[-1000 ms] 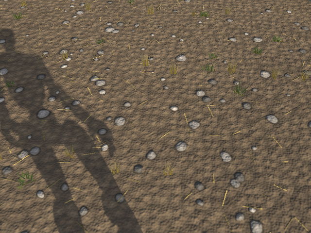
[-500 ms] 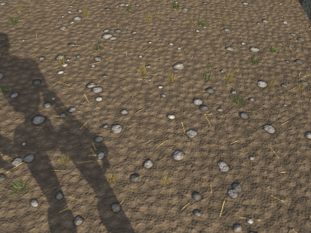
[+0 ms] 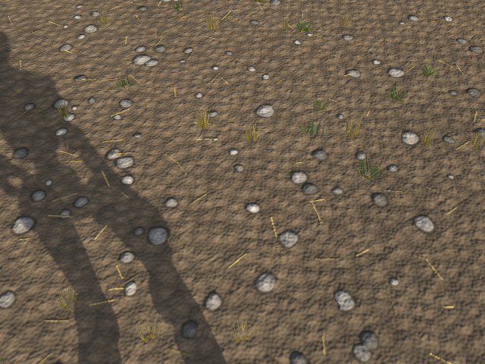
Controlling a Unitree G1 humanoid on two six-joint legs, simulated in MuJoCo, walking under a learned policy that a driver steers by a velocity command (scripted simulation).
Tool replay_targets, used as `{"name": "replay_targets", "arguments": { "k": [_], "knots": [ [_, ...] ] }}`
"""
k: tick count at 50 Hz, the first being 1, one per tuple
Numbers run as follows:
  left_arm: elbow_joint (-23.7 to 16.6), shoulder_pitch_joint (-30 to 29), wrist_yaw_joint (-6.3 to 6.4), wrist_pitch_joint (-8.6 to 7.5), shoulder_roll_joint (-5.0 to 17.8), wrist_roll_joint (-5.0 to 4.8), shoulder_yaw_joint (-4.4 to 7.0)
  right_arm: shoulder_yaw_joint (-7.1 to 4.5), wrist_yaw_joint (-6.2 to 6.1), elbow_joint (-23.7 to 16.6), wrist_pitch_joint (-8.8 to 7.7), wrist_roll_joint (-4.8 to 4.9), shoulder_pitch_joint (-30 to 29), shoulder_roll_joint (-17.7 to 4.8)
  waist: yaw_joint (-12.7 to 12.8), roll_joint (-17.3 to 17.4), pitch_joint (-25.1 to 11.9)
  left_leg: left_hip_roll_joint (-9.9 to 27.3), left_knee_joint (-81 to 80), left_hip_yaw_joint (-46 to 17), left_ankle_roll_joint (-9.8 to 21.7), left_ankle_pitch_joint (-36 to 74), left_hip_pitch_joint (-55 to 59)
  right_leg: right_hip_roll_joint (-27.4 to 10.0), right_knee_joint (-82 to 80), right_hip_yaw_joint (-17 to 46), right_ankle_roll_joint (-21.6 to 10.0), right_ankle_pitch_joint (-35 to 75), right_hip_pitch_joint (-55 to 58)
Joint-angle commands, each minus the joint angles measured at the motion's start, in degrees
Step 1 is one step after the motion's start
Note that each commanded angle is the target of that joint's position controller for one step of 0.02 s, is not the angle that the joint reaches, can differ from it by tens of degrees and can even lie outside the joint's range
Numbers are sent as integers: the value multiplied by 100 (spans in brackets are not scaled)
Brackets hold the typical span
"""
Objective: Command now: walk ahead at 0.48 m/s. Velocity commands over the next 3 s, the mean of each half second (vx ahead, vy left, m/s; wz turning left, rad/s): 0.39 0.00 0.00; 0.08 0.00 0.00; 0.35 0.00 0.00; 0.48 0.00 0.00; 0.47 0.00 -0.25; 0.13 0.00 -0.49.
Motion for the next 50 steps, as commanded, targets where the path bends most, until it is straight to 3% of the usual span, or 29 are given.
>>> {"name": "replay_targets", "arguments": {
  "k": [1,3,7,12,15,17,19,20,21,22,23,24,25,26,27,28,30,33,35,37,38,39,40,41,44,47,48,50],
  "knots": [
    [-80,305,-32,-110,511,144,88,-181,-54,-393,-78,-18,28,-548,99,-400,-319,678,383,-183,130,790,-1602,-1544,-2058,2087,-867,-179,1221],
    [26,417,-19,-122,426,102,59,-194,-68,-418,38,-25,70,-394,-25,-508,-198,753,-12,-105,95,798,-1489,-1404,-2325,1706,-937,-102,887],
    [181,897,153,-110,737,96,123,-248,-79,-804,85,-132,-889,-500,115,-278,153,861,-1151,-32,-160,1711,-2409,-1471,-2628,1470,-1054,123,1027],
    [286,1444,268,-32,814,19,132,-161,49,-1115,-5,-110,-1954,-340,442,-257,213,560,-2913,288,-230,2999,-2209,-1218,-2588,839,-799,667,1329],
    [429,1765,294,81,792,22,116,-92,156,-1279,-56,-122,-2423,-280,587,-232,290,297,-3561,431,-205,3111,-1895,-1204,-2138,602,-706,1746,1661],
    [491,1839,309,183,829,32,128,-107,228,-1347,-89,-122,-2433,-383,511,-380,108,169,-3805,385,-84,2871,-1681,-1334,-1658,614,-588,2458,2087],
    [454,1648,326,247,911,26,157,-200,248,-1233,-109,-155,-1938,-666,184,-549,-248,-18,-4022,391,98,2622,-1030,-1362,-996,688,-400,3263,2384],
    [410,1518,330,272,879,21,143,-290,230,-1011,-129,-199,-1278,-853,-158,-498,-607,-136,-4287,487,237,2977,-216,-1129,-252,586,-241,3617,2366],
    [338,1674,329,254,750,93,84,-379,190,-852,-144,-284,-657,-1223,-318,-163,-1237,398,-4024,115,463,5014,1098,-786,833,391,1,2780,1783],
    [391,2475,273,183,135,189,-110,-401,148,-771,-68,-411,-208,-1529,-72,1015,-2188,1942,-3537,-1587,1466,7025,3389,-85,2945,205,398,-455,-163],
    [600,2789,235,134,127,65,-131,-279,174,-713,11,-285,-6,-1093,-146,1226,-3023,2393,-3794,-2528,1936,7017,3742,203,3951,921,518,-3161,-595],
    [532,2398,229,151,674,-80,23,-238,204,-760,65,-172,-327,-970,-162,754,-2539,2097,-4091,-2057,1691,5790,2977,-86,4267,1168,490,-3063,-792],
    [372,1833,282,213,713,-140,53,-189,180,-879,94,-157,-964,-842,-34,483,-1698,1803,-4392,-1531,1414,4802,2072,-335,4100,908,510,-2706,-1031],
    [334,1537,353,308,633,-80,72,-109,164,-941,100,-198,-1432,-648,112,229,-1115,1554,-4711,-1140,1251,4135,1136,-546,3707,795,562,-2369,-934],
    [345,1558,419,428,543,-11,87,-71,151,-960,99,-251,-1738,-533,319,322,-880,1374,-4968,-851,1106,3615,342,-729,3240,809,590,-2058,-442],
    [383,1680,455,524,389,31,61,-88,164,-932,115,-321,-1891,-577,448,503,-767,1190,-5164,-615,1041,3297,-239,-697,2856,676,622,-1798,53],
    [431,1795,513,601,189,70,22,-97,153,-875,123,-384,-1959,-599,530,652,-782,1020,-5285,-292,1086,3174,-636,-627,2076,529,649,-1617,560],
    [408,1571,530,653,275,96,33,-108,82,-757,178,-299,-1847,-673,433,613,-965,1027,-5385,-318,1062,1985,-572,-601,1116,465,593,-806,968],
    [428,1472,504,671,291,136,52,-85,41,-705,257,-223,-1925,-657,499,574,-781,890,-5431,-295,838,469,-851,-503,415,328,493,-173,1380],
    [378,1299,489,667,365,242,63,-9,28,-545,304,-202,-1679,-451,469,391,-386,626,-5399,-272,387,-669,-1060,-618,-263,470,316,52,1522],
    [305,1219,503,645,529,242,71,-2,22,-498,322,-228,-1557,-433,346,139,-135,428,-5122,-169,164,-688,-1038,-916,-654,791,172,-18,1334],
    [374,1036,505,619,902,131,162,-31,-6,-484,356,-221,-1261,-416,-11,-657,44,35,-5001,236,-1,-229,-631,-875,-719,802,34,-970,612],
    [387,939,476,560,633,102,126,-34,-51,-438,385,-259,-1340,-480,91,-720,117,-30,-4712,351,-86,272,-56,-775,-980,799,74,-1560,96],
    [429,901,465,501,454,137,81,-52,-76,-422,405,-239,-1320,-503,57,-754,87,-28,-4567,375,-62,595,210,-761,-1100,789,179,-1579,-39],
    [489,858,441,369,387,107,72,-59,-102,-291,432,-245,-1203,-474,69,-567,-127,20,-4421,370,33,1267,349,-686,-900,685,326,-551,356],
    [586,1004,447,354,400,73,73,-66,-81,-228,418,-203,-1261,-453,164,-333,-331,49,-4342,372,35,1800,395,-638,-669,601,285,214,743],
    [658,1134,454,370,391,63,76,-63,-79,-162,426,-189,-1195,-419,196,-320,-479,-35,-4271,475,40,1401,430,-601,-684,562,239,-183,857],
    [691,1202,469,416,549,-3,141,-101,-81,-117,454,-121,-1201,-456,227,-397,-248,-235,-3964,681,93,-24,88,-607,-760,687,-7,-1725,716]
  ]
}}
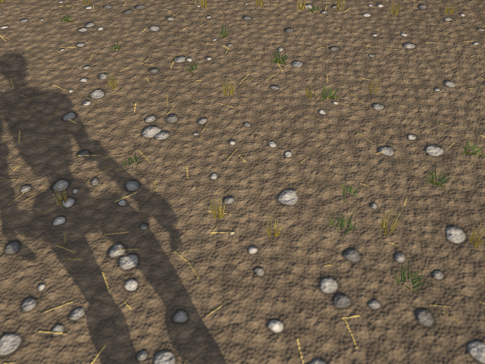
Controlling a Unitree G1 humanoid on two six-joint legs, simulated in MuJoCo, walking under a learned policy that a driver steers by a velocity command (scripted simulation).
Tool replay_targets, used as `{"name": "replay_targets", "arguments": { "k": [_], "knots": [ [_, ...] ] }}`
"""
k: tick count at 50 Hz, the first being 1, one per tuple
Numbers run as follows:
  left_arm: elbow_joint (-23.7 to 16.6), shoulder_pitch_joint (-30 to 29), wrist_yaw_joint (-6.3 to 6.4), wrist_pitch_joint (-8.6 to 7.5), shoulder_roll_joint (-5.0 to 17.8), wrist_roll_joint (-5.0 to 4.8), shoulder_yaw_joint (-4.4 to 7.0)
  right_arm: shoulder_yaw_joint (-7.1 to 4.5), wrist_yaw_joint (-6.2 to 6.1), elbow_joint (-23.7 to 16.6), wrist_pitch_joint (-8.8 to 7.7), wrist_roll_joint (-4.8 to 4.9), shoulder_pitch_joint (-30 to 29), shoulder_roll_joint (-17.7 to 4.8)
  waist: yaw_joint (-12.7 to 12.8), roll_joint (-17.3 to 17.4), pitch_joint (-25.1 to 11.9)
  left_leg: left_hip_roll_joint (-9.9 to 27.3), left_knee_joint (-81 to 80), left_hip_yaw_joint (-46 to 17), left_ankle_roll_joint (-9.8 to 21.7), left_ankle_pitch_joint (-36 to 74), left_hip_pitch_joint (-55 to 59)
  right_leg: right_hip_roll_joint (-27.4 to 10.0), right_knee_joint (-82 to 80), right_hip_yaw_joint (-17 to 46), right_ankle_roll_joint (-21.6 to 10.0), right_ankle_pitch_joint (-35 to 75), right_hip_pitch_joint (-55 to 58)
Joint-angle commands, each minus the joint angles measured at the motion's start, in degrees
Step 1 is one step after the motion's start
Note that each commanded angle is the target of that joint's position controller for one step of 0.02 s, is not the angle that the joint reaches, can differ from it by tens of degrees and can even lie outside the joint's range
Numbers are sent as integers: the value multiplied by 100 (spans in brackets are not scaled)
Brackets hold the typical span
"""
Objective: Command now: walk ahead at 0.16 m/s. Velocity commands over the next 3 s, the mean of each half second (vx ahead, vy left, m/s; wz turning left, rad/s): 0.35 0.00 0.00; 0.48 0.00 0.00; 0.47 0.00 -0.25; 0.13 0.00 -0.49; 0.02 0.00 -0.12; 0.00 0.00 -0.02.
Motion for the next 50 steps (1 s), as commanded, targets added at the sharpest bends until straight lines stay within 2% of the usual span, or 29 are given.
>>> {"name": "replay_targets", "arguments": {
  "k": [1,3,5,6,8,9,10,11,12,13,15,17,21,26,28,29,30,31,32,33,34,35,36,37,39,41,43,45,50],
  "knots": [
    [-91,343,34,-15,876,-77,199,-134,-11,-173,-46,73,-58,-522,88,-423,166,-89,73,79,253,-1588,-274,-364,-871,565,-623,-1647,-289],
    [-56,644,22,-118,1019,-140,257,-123,27,-246,-188,103,-199,-391,204,-713,516,-130,654,148,294,-1529,-1008,-957,-1311,1455,-1006,-2230,-26],
    [-5,780,1,-241,1156,-169,322,-116,102,-329,-367,129,-306,-312,193,-1026,655,-17,1068,73,405,-1043,-1445,-1620,-1520,2343,-1373,-1629,347],
    [-39,679,-14,-286,1090,-165,317,-127,139,-326,-433,138,-252,-331,102,-988,605,51,961,12,471,-996,-1348,-1668,-1411,2304,-1364,-1056,388],
    [-222,134,-61,-295,1009,-192,309,-190,168,-53,-483,177,458,-405,-334,-794,371,16,120,16,579,-644,-2,-1278,-1013,1573,-1037,-308,-224],
    [-414,-314,-75,-299,918,-195,284,-282,151,164,-481,169,1052,-635,-613,-380,297,256,-357,-489,689,-533,898,-809,-312,911,-730,224,-909],
    [-637,-511,-82,-381,538,-139,196,-474,134,362,-478,203,1720,-1255,-734,1082,132,1132,-1067,-2134,1136,-560,2007,140,1549,-256,-223,378,-2040],
    [-725,-563,-73,-477,514,-78,185,-455,188,423,-510,144,2216,-1309,-892,1622,-72,2065,-1581,-3832,1646,110,2788,405,3024,-23,-102,-1264,-3130],
    [-669,-472,-125,-529,668,-171,247,-303,185,360,-557,58,1933,-901,-597,908,75,2159,-1361,-3552,1583,540,2811,74,3848,405,-249,-1354,-3607],
    [-598,-361,-182,-553,607,-242,233,-248,195,236,-588,40,1632,-732,-419,620,108,1973,-1312,-2987,1411,789,2697,-135,4075,456,-396,-884,-3732],
    [-593,-538,-219,-553,634,-200,282,-154,222,118,-576,61,1320,-584,-269,268,277,1664,-1466,-2029,1109,1558,2388,-463,3678,297,-501,-55,-3758],
    [-626,-613,-265,-494,485,-154,281,-91,188,132,-494,25,1421,-473,-221,420,249,1391,-1662,-1460,982,1960,2043,-512,3155,96,-400,354,-3342],
    [-1005,-1548,-292,-422,215,-109,153,-122,39,61,-429,0,1400,-772,-316,336,550,1116,-2072,-840,959,1934,1282,-284,1370,-208,-149,1299,-2788],
    [-1312,-2227,-391,-407,378,-175,105,-205,12,226,-444,107,1775,-845,-381,481,775,1344,-2261,-642,926,1752,1444,-109,225,-230,-310,1885,-2249],
    [-1363,-2163,-438,-434,541,-174,152,-252,7,230,-412,118,1697,-874,-204,462,649,1491,-1938,-555,822,2457,1892,-64,26,-185,-495,1705,-2086],
    [-1329,-1936,-445,-445,668,-165,211,-285,5,199,-389,107,1608,-944,-35,533,422,1518,-1606,-494,758,3338,2049,55,29,-250,-588,1555,-1699],
    [-1225,-1498,-430,-443,827,-155,297,-314,4,171,-350,92,1525,-1003,224,635,70,1481,-1041,-403,683,4345,2113,232,86,-374,-695,1394,-1053],
    [-949,-602,-397,-422,1033,-158,429,-295,7,133,-299,66,1441,-939,663,619,-445,1252,1,-226,545,4863,1868,398,76,-478,-841,1342,87],
    [-691,435,-349,-393,1303,-122,537,-233,21,16,-282,7,1380,-820,1060,381,-1103,1006,1539,-125,379,3780,713,-234,245,243,-1111,1168,1796],
    [-539,1136,-337,-380,1815,-7,634,-12,99,-59,-382,16,2137,-9,697,-1120,-2125,-72,3996,-116,-20,256,-1476,-1822,-322,3124,-2106,-184,3846],
    [-515,1054,-356,-375,1379,-34,481,-50,155,9,-558,137,1896,-215,774,-1188,-2276,-261,4932,-986,86,-1893,-2191,-2042,-1407,4541,-2145,-977,3750],
    [-609,390,-362,-423,1122,-88,390,-181,170,-235,-660,303,1254,-665,633,-1002,-1189,100,5218,-936,214,-1593,-2766,-1847,-1559,3726,-1796,-1058,2868],
    [-755,-186,-370,-462,897,-71,311,-201,131,-348,-697,323,866,-771,438,-513,-642,437,4978,-785,286,-1007,-2623,-1652,-1705,2893,-1603,-580,1853],
    [-789,-542,-402,-503,713,-5,250,-253,70,-356,-669,239,724,-759,218,-235,-292,664,4605,-684,286,-603,-2303,-1436,-1864,2242,-1475,37,957],
    [-739,-712,-445,-546,528,63,189,-282,9,-292,-497,155,1038,-516,-141,-457,-193,913,4088,-727,284,-304,-1575,-1096,-2134,1509,-1339,445,68],
    [-621,-480,-402,-552,646,44,202,-288,-16,-338,-391,136,982,-399,-196,-468,-24,973,3703,-632,204,-171,-1589,-1016,-2373,1174,-1425,589,-271],
    [-547,-226,-300,-556,872,53,240,-329,-34,-545,-361,83,473,-514,-133,-371,175,1033,3101,-618,65,372,-2093,-1048,-2537,1069,-1488,704,-206],
    [-486,47,-217,-534,940,42,249,-344,-12,-697,-377,41,25,-535,-17,-305,241,1021,2413,-606,-30,1036,-2467,-1037,-2564,945,-1439,957,69],
    [-357,604,-141,-479,995,-44,243,-257,118,-961,-444,90,-956,-371,298,-299,337,717,896,-313,-80,2040,-2270,-879,-2501,443,-1223,1273,472]
  ]
}}
Over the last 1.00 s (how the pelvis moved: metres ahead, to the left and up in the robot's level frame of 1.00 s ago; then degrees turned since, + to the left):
0.35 0.03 0.01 0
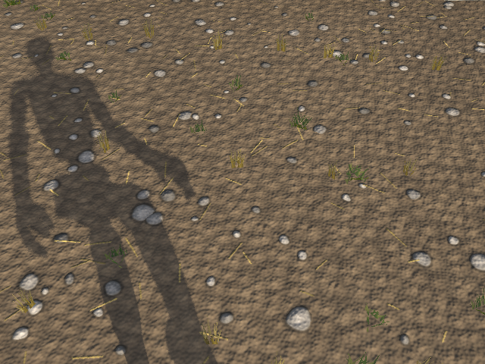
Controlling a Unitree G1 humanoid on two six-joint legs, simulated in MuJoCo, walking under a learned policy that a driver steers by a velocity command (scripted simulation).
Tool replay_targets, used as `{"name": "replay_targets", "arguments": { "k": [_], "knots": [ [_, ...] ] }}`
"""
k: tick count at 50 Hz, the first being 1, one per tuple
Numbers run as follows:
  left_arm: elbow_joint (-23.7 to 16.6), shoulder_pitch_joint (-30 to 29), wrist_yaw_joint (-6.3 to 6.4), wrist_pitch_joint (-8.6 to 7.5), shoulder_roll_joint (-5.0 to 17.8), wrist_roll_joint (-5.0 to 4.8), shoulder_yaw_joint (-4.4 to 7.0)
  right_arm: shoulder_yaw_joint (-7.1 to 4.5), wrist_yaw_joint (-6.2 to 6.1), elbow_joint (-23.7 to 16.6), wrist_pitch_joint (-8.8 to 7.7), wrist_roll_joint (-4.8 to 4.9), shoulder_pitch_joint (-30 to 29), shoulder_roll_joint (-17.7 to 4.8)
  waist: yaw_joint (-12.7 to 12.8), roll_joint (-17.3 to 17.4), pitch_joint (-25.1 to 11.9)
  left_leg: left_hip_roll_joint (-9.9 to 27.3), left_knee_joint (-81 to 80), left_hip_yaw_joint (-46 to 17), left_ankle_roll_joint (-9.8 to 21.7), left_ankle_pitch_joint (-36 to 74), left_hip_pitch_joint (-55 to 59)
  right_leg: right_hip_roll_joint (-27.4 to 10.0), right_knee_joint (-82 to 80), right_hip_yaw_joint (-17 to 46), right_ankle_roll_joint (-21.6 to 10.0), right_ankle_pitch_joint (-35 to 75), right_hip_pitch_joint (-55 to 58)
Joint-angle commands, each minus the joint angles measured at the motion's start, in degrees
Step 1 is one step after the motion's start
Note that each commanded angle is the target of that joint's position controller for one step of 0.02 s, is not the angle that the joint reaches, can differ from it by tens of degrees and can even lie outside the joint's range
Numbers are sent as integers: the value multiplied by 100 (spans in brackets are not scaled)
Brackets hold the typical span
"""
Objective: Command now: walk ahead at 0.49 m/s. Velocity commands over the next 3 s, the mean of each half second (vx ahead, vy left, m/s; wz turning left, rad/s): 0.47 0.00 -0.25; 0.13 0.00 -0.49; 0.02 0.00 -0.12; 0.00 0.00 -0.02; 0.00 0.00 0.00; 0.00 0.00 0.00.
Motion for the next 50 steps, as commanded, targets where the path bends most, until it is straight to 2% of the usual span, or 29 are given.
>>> {"name": "replay_targets", "arguments": {
  "k": [1,4,6,8,9,10,11,12,13,15,17,20,22,25,28,30,32,33,34,35,36,37,38,39,40,41,43,46,50],
  "knots": [
    [-234,64,62,-48,908,-58,156,31,86,-393,-69,35,-615,-161,-9,-423,472,-175,-677,205,-38,447,207,-1517,-630,745,-753,634,-388],
    [-102,365,69,46,950,-77,187,79,198,-591,-109,69,-1044,-188,107,-413,588,-260,-1088,217,35,61,43,-1755,-323,744,-747,839,264],
    [-66,417,81,107,999,-98,223,68,259,-692,-153,80,-1094,-293,27,-485,574,-331,-1301,204,159,-388,222,-1925,-30,867,-683,1197,540],
    [-124,227,82,163,1096,-107,254,-37,265,-601,-206,84,-523,-548,-373,-665,253,-599,-1497,365,304,-781,1213,-1894,611,924,-567,2481,545],
    [-183,102,73,185,1009,-99,215,-181,232,-336,-228,73,374,-809,-819,-609,-291,-741,-1589,467,455,-710,2462,-1589,1580,734,-423,3184,284],
    [-352,38,61,174,784,-28,114,-320,168,-89,-245,-31,1545,-1254,-1240,-258,-1227,71,-1300,-345,808,-644,4375,-1229,3240,483,-213,2282,-832],
    [-400,773,18,64,15,-41,-94,-440,163,89,-194,-63,2115,-1737,-963,1242,-2148,1563,-1770,-2930,1632,-1662,6569,-204,5415,202,226,-894,-3198],
    [-324,532,15,-48,485,-167,16,-269,156,53,-184,-58,2114,-1153,-1114,1095,-2296,1616,-2369,-3719,1573,-2144,6439,-278,6232,1089,170,-2215,-3732],
    [-494,26,22,-94,881,-305,141,-165,133,-17,-196,-44,1606,-846,-1040,847,-1399,1439,-2454,-2777,1257,-2067,5717,-580,6478,1087,84,-1849,-4155],
    [-579,-412,96,-45,794,-236,188,-48,141,-137,-223,-78,776,-467,-714,281,-477,1047,-2866,-1471,997,-1421,4114,-1066,6000,895,64,-961,-3823],
    [-530,-174,88,130,525,-217,220,-8,155,-82,-255,-149,534,-281,-400,462,-193,767,-3223,-703,875,-1122,3336,-1269,5654,940,45,-574,-3241],
    [-684,-359,91,301,379,-197,244,-61,83,-4,-281,-163,556,-451,-271,256,159,738,-3419,40,945,-59,3014,-1274,5311,917,130,-172,-3458],
    [-862,-580,76,318,385,-107,260,-92,-7,-3,-245,-192,510,-577,-199,193,276,673,-3300,587,929,1210,2961,-1178,4667,824,260,275,-3547],
    [-1117,-1138,-51,296,234,-37,187,-122,-146,-58,-141,-156,469,-740,-331,209,274,420,-3142,1297,792,1676,2833,-1000,3335,304,296,1197,-3039],
    [-1375,-1518,-182,348,301,-16,187,-170,-234,-12,-17,-47,695,-909,-470,197,123,623,-2817,1372,790,1907,3444,-866,2737,110,252,1278,-2951],
    [-1528,-1554,-256,387,474,-10,240,-217,-259,-37,81,53,645,-1009,-389,289,50,788,-2426,1364,700,2208,3853,-773,2531,58,108,812,-2909],
    [-1544,-1165,-303,390,734,-6,348,-276,-294,-138,170,135,471,-1113,-133,362,-174,798,-1598,1376,554,2962,4039,-493,2323,-135,-103,297,-2414],
    [-1431,-617,-299,358,935,-21,456,-270,-295,-190,218,157,377,-1082,164,209,-431,596,-728,1470,375,2822,3969,-279,1820,-212,-259,624,-1720],
    [-1361,-201,-198,333,1329,-8,608,-231,-253,-192,229,67,650,-964,306,-371,-734,188,572,1556,13,1656,3386,-368,1381,228,-480,2212,-690],
    [-1397,-255,-69,361,1824,5,669,-25,-181,-390,201,-313,889,-288,-224,-1761,-1094,-530,2347,1460,-329,-3341,1712,-1611,1919,1932,-992,5247,641],
    [-1667,-346,-122,330,1896,132,622,15,-94,-506,136,-185,1296,-385,-325,-1779,-2237,-1301,3914,260,-495,-4780,510,-2669,1428,4278,-2341,4456,1714],
    [-1821,-467,-159,320,1564,93,539,-63,-37,-523,94,24,843,-745,-64,-841,-2144,-1012,4063,-313,-363,-4225,196,-2398,1110,3861,-2088,3629,1457],
    [-1886,-836,-130,304,1319,-11,480,-62,-52,-643,98,79,466,-768,-127,-537,-1529,-834,3735,-277,-282,-3636,-3,-2108,1012,3214,-1739,2831,868],
    [-1924,-1107,-89,316,1154,-86,435,-76,-132,-564,151,-15,366,-746,-269,-93,-1082,-611,3286,-277,-303,-3226,100,-1839,894,2824,-1427,2249,172],
    [-1954,-1256,-42,350,1044,-90,403,-119,-195,-606,226,-95,298,-853,-374,-185,-871,-512,2882,-319,-301,-3019,363,-1702,794,2655,-1310,1936,-416],
    [-1991,-1295,-10,386,1019,-20,388,-145,-205,-632,298,-106,294,-883,-461,-340,-803,-520,2638,-310,-282,-2909,694,-1566,685,2566,-1232,1724,-812],
    [-2046,-1276,46,405,1116,55,413,-117,-229,-622,361,-100,412,-716,-522,-532,-829,-622,2124,-210,-319,-2756,926,-1441,651,2358,-1180,1899,-1053],
    [-2067,-1161,144,451,1193,37,422,-74,-270,-611,415,-99,366,-607,-437,-602,-934,-615,1520,-169,-453,-2455,1028,-1387,658,2204,-1117,1645,-1127],
    [-2098,-1274,193,532,1073,76,342,-54,-269,-659,463,-63,181,-611,-325,-836,-719,-559,882,-134,-514,-2095,1308,-1220,473,2181,-951,34,-1479]
  ]
}}
Over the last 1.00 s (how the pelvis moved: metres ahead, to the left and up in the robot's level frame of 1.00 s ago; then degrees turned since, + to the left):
0.45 -0.03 0.01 0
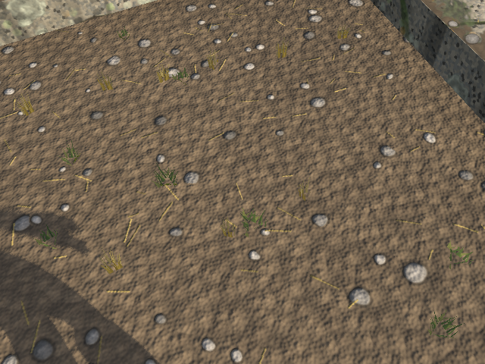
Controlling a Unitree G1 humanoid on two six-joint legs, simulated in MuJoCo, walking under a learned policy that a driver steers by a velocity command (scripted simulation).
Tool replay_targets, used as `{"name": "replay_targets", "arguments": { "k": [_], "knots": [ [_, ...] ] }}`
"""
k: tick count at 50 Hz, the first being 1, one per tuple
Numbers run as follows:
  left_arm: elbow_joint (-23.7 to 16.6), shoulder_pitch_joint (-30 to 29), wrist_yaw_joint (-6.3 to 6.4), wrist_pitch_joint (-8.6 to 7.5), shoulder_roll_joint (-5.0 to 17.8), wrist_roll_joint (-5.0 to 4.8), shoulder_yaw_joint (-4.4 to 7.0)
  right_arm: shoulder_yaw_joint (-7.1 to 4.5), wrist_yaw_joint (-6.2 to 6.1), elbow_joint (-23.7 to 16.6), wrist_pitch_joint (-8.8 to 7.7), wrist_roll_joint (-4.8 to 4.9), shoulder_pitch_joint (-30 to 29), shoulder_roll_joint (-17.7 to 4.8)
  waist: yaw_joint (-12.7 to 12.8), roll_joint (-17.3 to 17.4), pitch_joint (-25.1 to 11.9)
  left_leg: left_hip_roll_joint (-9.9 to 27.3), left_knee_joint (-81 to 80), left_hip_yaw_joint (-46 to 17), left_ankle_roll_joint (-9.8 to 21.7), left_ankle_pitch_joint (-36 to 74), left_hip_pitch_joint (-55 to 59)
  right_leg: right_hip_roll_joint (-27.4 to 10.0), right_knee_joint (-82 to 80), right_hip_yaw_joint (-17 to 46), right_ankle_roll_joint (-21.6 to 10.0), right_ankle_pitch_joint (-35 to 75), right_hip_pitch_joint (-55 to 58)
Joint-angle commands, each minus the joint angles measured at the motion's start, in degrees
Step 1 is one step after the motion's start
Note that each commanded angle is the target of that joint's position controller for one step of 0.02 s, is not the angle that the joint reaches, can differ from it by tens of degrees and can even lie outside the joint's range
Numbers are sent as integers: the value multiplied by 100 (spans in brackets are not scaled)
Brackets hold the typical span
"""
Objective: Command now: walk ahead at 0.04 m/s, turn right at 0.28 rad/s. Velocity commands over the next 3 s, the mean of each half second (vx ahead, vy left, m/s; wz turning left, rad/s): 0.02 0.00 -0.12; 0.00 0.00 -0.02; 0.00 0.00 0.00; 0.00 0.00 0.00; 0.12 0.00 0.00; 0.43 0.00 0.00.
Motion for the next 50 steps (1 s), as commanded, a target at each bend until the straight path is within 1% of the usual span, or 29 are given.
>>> {"name": "replay_targets", "arguments": {
  "k": [1,4,5,6,7,8,9,10,11,12,13,14,15,16,17,18,20,23,26,32,39,50],
  "knots": [
    [-389,-125,54,-23,788,39,156,-86,-12,-197,-11,18,288,-431,-67,-806,-942,11,-387,137,-43,210,613,-1426,-914,1440,-810,-704,494],
    [-346,-67,29,8,708,73,91,-70,43,-192,-94,41,323,-447,-9,-873,-865,-27,-1028,222,19,63,959,-1472,-789,1564,-774,-796,601],
    [-332,-64,22,21,658,66,57,-63,76,-168,-125,48,398,-430,-44,-863,-859,-59,-1395,270,74,113,1153,-1471,-685,1594,-728,-735,651],
    [-322,-103,19,39,596,38,14,-52,119,-109,-156,45,552,-380,-160,-825,-849,-117,-2005,362,159,411,1490,-1410,-539,1560,-622,-674,631],
    [-276,-21,20,54,530,1,-24,-41,169,-45,-183,15,703,-356,-257,-758,-810,-150,-2756,424,282,927,1911,-1278,-410,1477,-439,-668,542],
    [-214,211,21,34,447,12,-58,-62,200,-42,-205,-76,780,-562,-202,-497,-798,240,-3011,71,461,1381,2326,-1074,-152,1300,-157,-797,310],
    [-223,505,2,-11,317,82,-79,-132,192,-99,-202,-169,765,-1004,111,518,-847,1103,-3069,-735,863,2311,2600,-481,653,667,144,-1467,-84],
    [-365,214,-19,-48,387,45,-40,-97,208,-39,-190,-204,570,-848,152,1311,-575,1485,-3390,-1326,1417,1907,1849,-252,687,104,334,-1747,-25],
    [-337,36,-30,-69,556,75,-6,-7,215,-177,-221,-179,212,-526,126,1081,-499,1327,-3468,-1202,1385,1565,1610,-420,733,118,407,-1500,365],
    [-343,-138,-41,-58,504,73,-1,-12,209,-145,-241,-121,227,-511,56,993,-517,1028,-3372,-924,1124,1246,1649,-426,549,64,402,-1048,545],
    [-298,-197,-47,-7,411,95,-13,-26,214,-106,-266,-74,362,-595,-21,890,-512,814,-3320,-694,930,985,1600,-452,414,89,404,-716,767],
    [-305,-190,-61,38,387,114,-16,-20,210,-60,-292,-53,434,-604,-38,842,-473,733,-3319,-606,818,693,1491,-536,305,162,385,-467,970],
    [-283,-145,-78,63,322,97,-31,14,206,-21,-299,-68,504,-541,-9,750,-443,599,-3294,-440,704,463,1328,-604,232,218,329,-311,1195],
    [-242,-79,-87,75,368,64,-22,34,206,-1,-296,-82,589,-489,-44,592,-378,439,-3252,-256,607,205,1251,-639,227,259,249,-285,1238],
    [-189,-46,-86,69,435,31,-1,44,203,-8,-288,-76,637,-476,-96,347,-293,302,-3154,-81,535,118,1317,-664,206,310,166,-332,1095],
    [-171,-81,-79,49,430,22,-1,45,194,0,-287,-62,690,-485,-139,197,-258,231,-3027,-1,505,205,1397,-692,177,345,125,-307,1017],
    [-108,-91,-71,1,394,49,-9,55,168,19,-282,-28,763,-465,-195,-61,-315,171,-2829,98,522,528,1579,-736,127,416,137,-103,937],
    [-16,-64,-68,-57,351,31,-23,70,160,54,-249,-28,842,-421,-245,-256,-476,109,-2658,177,527,916,1774,-773,168,448,145,250,998],
    [75,-51,-52,-66,362,14,-26,85,176,93,-221,-28,822,-385,-244,-269,-503,73,-2625,209,515,1027,1831,-791,201,467,140,377,1052],
    [291,-43,-12,-60,381,-5,-32,100,193,236,-192,-22,801,-352,-221,-169,-455,28,-2677,238,485,1080,1860,-809,223,471,135,494,1152],
    [604,-102,14,-55,357,-23,-44,113,169,452,-177,-16,854,-340,-212,-102,-362,-9,-2778,259,468,1010,1874,-781,181,417,157,443,1219],
    [1153,-175,40,-34,326,-39,-72,151,131,749,-178,-15,1043,-300,-199,-123,-229,-62,-2919,297,475,848,1855,-722,72,319,215,245,1259]
  ]
}}
Over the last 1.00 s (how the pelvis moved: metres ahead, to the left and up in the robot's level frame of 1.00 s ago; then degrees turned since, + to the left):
0.42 0.01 -0.01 -24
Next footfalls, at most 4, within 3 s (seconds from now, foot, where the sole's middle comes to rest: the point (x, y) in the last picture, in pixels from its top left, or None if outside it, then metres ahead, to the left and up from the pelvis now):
0.16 left None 0.08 0.17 -0.77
2.52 right None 0.17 -0.08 -0.77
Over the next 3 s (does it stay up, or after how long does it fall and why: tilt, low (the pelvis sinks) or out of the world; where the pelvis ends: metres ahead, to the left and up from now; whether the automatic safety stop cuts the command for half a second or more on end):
stays up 0.36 0.03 -0.02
